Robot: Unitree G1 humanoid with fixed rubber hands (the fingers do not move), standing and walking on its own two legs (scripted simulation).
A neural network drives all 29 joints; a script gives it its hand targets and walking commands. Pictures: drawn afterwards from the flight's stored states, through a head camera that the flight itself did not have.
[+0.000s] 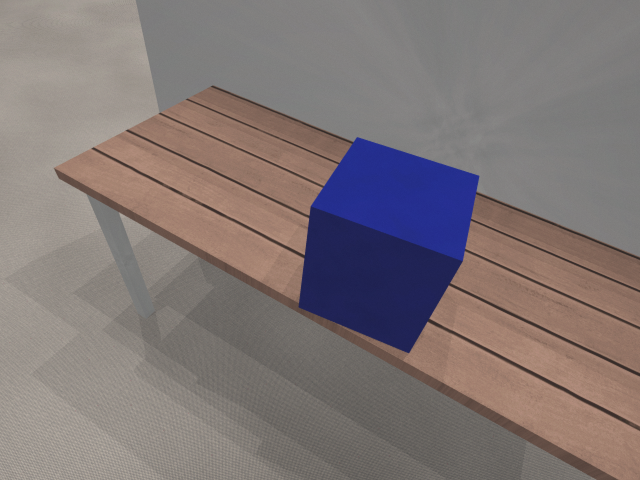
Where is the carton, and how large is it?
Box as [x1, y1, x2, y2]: [299, 137, 478, 352]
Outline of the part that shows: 357,137 311,205 299,307 408,352 462,261 478,176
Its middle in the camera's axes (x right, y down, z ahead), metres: +0.11 +0.02 +0.67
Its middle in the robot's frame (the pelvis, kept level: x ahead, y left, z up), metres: +0.50 -0.09 -0.01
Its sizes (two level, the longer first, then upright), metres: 0.210 0.200 0.250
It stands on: a table, 0.64 m high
